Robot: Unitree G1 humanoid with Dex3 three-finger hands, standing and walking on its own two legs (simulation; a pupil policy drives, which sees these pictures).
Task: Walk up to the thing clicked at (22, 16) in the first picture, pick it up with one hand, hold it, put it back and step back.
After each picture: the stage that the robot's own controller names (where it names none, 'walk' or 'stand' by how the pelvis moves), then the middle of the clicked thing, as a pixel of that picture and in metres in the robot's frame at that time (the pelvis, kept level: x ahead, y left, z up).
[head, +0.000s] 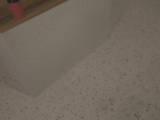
stand; out of the picture +0.90 +0.45 +0.09
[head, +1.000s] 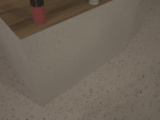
walk; (36, 0) +0.80 +0.27 +0.10
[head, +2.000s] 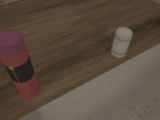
walk; (21, 69) +0.33 +0.24 +0.10
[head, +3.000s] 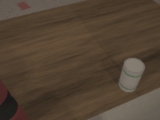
stand; (2, 106) +0.23 +0.26 +0.10
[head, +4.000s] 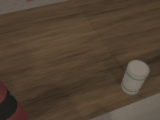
stand; (1, 105) +0.23 +0.26 +0.09
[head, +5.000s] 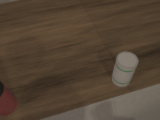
stand; out of the picture +0.27 +0.31 +0.10
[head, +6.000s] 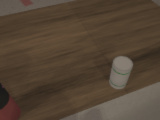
stand; out of the picture +0.27 +0.29 +0.08
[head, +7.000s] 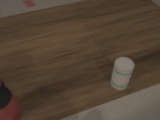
stand; out of the picture +0.27 +0.29 +0.08
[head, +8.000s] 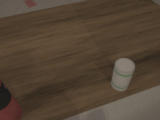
stand; out of the picture +0.27 +0.29 +0.08
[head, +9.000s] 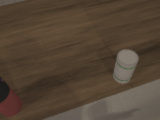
rise first; out of the picture +0.28 +0.29 +0.09
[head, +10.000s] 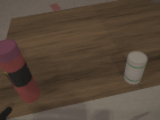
go down; (19, 75) +0.33 +0.28 +0.10
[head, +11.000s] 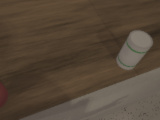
go down; out of the picture +0.29 +0.27 +0.16
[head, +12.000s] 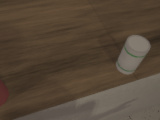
go down; out of the picture +0.29 +0.28 +0.16
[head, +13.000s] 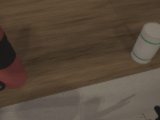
close in; out of the picture +0.33 +0.25 +0.18
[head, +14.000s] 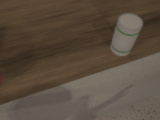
close in; out of the picture +0.33 +0.29 +0.19
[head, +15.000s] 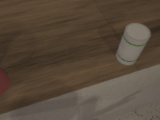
close in; out of the picture +0.32 +0.28 +0.18
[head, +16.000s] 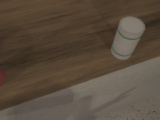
close in; out of the picture +0.34 +0.28 +0.18
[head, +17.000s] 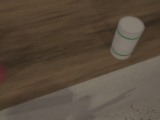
close in; out of the picture +0.35 +0.28 +0.18
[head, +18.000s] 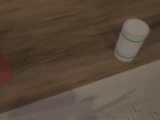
close in; out of the picture +0.35 +0.27 +0.18
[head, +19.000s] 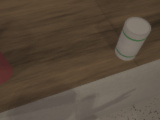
close in; out of the picture +0.35 +0.27 +0.18
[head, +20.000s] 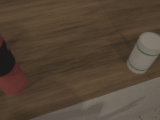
close in; out of the picture +0.32 +0.24 +0.17
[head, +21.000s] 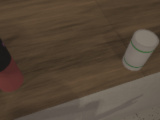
close in; out of the picture +0.33 +0.25 +0.17
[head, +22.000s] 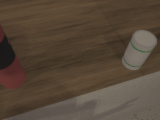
close in; out of the picture +0.34 +0.25 +0.16
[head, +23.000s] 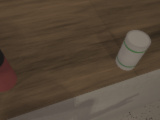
close in; out of the picture +0.34 +0.26 +0.16
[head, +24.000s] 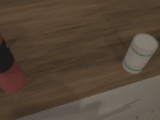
close in; out of the picture +0.33 +0.25 +0.16
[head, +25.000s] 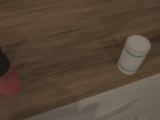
close in; out of the picture +0.33 +0.26 +0.16
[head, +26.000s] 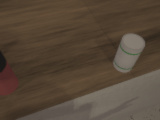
close in; out of the picture +0.33 +0.26 +0.16
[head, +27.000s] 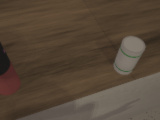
close in; out of the picture +0.33 +0.26 +0.15
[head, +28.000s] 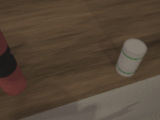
lift; (0, 62) +0.34 +0.25 +0.15
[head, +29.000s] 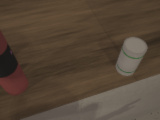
lift; (0, 62) +0.34 +0.24 +0.15
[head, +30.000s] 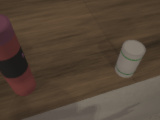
lift; (12, 63) +0.33 +0.23 +0.15
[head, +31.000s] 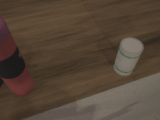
lift; (9, 63) +0.33 +0.23 +0.15
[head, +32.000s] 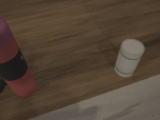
lift; (11, 65) +0.33 +0.22 +0.15
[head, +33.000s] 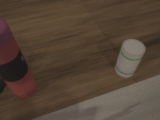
lift; (12, 66) +0.33 +0.22 +0.15
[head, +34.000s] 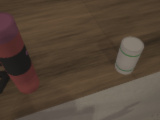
lift; (16, 60) +0.34 +0.22 +0.15
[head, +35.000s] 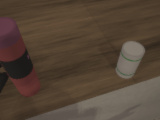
lift; (18, 64) +0.34 +0.22 +0.15
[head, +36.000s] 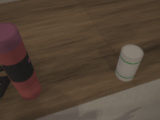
lift; (19, 68) +0.33 +0.22 +0.14
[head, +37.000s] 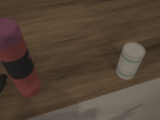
lift; (19, 64) +0.33 +0.22 +0.14
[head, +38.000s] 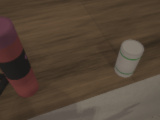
lift; (15, 64) +0.33 +0.22 +0.15
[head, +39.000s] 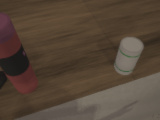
lift; (14, 61) +0.34 +0.22 +0.15
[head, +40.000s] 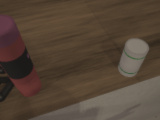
lift; (17, 63) +0.33 +0.21 +0.15
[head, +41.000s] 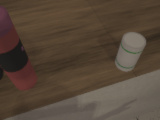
lift; (12, 56) +0.35 +0.22 +0.16
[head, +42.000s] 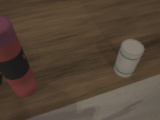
close; (13, 64) +0.33 +0.22 +0.15
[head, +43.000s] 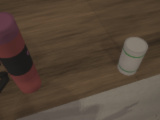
lift; (17, 60) +0.34 +0.21 +0.15
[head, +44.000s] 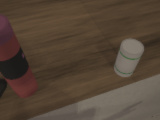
lower; (12, 64) +0.33 +0.22 +0.15
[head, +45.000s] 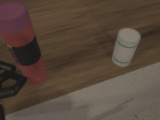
lower; (26, 51) +0.37 +0.18 +0.16
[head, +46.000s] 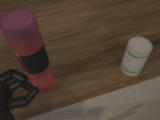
lower; (34, 59) +0.34 +0.17 +0.16
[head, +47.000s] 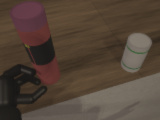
lower; (41, 50) +0.36 +0.16 +0.17
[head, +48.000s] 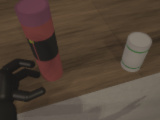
lower; (44, 46) +0.37 +0.15 +0.17
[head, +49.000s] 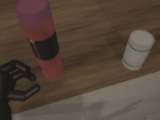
lower; (45, 45) +0.38 +0.15 +0.16
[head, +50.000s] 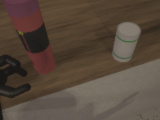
lower; (35, 39) +0.40 +0.17 +0.18
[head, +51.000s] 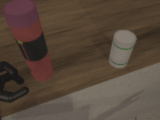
lower; (33, 47) +0.39 +0.17 +0.16
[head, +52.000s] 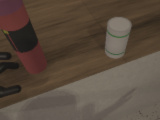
lower; (23, 38) +0.40 +0.18 +0.19
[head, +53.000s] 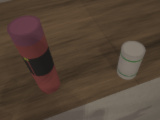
sink last; (39, 61) +0.35 +0.16 +0.15
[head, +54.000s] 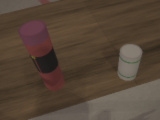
withdraw; (45, 60) +0.37 +0.17 +0.13
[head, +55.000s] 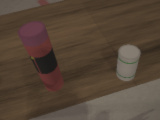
rise; (45, 61) +0.37 +0.17 +0.13
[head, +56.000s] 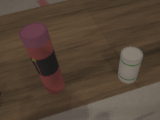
rise; (46, 63) +0.36 +0.17 +0.13
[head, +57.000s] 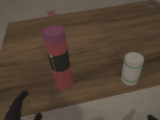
stand; (59, 61) +0.40 +0.16 +0.11
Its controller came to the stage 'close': yes
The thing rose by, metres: 0.00
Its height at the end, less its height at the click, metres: +0.00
